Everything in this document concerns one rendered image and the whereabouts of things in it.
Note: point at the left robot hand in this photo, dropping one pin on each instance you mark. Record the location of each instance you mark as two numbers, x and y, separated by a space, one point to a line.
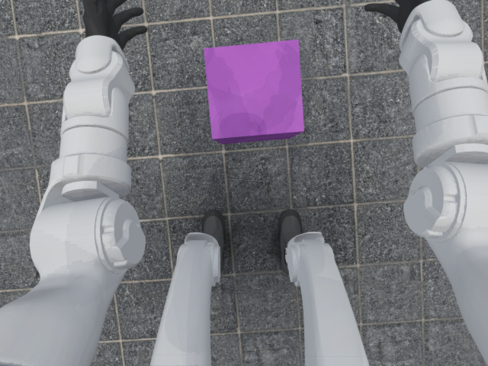
99 20

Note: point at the robot left shin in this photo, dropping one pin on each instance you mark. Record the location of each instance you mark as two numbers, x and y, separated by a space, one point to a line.
197 236

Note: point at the robot shin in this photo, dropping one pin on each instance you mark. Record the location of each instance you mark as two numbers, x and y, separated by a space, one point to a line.
197 236
299 238

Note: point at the right robot upper arm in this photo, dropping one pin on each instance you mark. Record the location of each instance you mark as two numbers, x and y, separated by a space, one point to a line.
448 206

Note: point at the right robot hand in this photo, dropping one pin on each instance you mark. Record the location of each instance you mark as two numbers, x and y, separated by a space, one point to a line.
398 14

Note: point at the left robot upper arm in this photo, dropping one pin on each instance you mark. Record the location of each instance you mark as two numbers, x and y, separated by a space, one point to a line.
82 251

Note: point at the robot left forearm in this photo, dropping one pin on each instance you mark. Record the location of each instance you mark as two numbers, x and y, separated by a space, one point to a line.
94 134

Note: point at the robot right forearm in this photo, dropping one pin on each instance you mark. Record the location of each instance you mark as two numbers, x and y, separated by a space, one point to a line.
447 86

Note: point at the robot right shin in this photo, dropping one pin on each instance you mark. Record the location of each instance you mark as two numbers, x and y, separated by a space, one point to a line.
299 238

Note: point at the carton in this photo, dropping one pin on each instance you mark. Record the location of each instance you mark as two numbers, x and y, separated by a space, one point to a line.
254 91

